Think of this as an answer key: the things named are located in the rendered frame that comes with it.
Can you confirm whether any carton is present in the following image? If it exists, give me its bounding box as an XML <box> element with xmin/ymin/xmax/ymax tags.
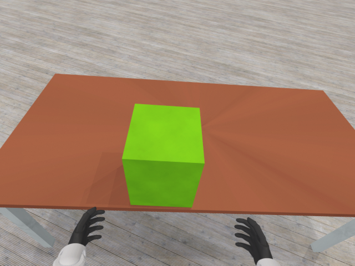
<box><xmin>122</xmin><ymin>104</ymin><xmax>205</xmax><ymax>208</ymax></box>

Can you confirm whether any left robot forearm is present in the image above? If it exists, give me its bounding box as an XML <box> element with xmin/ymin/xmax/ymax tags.
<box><xmin>53</xmin><ymin>243</ymin><xmax>87</xmax><ymax>266</ymax></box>

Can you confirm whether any table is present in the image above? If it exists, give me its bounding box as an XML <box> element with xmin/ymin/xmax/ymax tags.
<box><xmin>0</xmin><ymin>74</ymin><xmax>355</xmax><ymax>252</ymax></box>

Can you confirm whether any right robot hand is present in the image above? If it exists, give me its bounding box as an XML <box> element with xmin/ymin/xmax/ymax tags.
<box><xmin>234</xmin><ymin>217</ymin><xmax>273</xmax><ymax>265</ymax></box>

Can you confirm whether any left robot hand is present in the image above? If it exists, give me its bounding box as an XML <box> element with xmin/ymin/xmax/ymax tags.
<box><xmin>68</xmin><ymin>207</ymin><xmax>105</xmax><ymax>246</ymax></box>

